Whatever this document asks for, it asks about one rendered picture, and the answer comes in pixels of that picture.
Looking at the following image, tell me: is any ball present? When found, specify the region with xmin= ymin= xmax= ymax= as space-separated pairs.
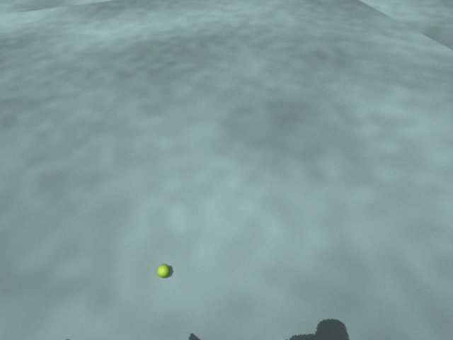
xmin=157 ymin=264 xmax=170 ymax=278

